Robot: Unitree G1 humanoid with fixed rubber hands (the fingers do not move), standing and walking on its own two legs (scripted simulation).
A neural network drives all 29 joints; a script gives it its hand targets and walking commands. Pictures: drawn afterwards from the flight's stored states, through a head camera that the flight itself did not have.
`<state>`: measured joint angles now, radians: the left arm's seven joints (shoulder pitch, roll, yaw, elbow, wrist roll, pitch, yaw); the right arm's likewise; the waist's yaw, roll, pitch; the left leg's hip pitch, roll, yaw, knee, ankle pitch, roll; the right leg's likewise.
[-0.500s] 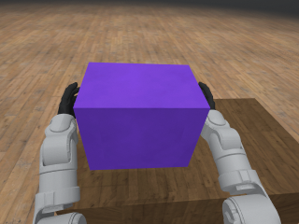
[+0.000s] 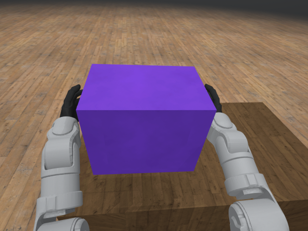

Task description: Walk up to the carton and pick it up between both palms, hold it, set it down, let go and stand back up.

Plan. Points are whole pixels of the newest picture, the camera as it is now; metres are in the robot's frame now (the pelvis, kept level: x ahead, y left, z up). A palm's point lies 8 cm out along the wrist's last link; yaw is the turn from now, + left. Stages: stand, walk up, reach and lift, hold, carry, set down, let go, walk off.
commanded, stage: hold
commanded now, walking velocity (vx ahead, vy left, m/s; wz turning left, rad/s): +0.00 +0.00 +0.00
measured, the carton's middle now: (144, 119) +0.36 -0.01 +0.17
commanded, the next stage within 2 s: none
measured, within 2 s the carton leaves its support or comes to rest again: neither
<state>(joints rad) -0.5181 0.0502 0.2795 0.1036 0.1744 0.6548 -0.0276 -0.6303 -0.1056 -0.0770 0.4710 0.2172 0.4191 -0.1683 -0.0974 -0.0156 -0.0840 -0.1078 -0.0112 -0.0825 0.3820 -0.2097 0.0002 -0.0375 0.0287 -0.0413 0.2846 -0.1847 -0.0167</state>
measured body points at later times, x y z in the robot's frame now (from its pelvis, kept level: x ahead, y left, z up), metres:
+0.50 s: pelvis +0.00 +0.00 +0.00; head -0.05 +0.02 +0.45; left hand +0.37 +0.17 +0.20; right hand +0.36 -0.18 +0.19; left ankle +0.00 +0.12 -0.75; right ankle -0.01 -0.11 -0.75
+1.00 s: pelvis +0.00 +0.00 +0.00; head -0.05 +0.02 +0.45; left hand +0.37 +0.17 +0.19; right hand +0.37 -0.18 +0.19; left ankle +0.00 +0.12 -0.75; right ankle -0.01 -0.11 -0.75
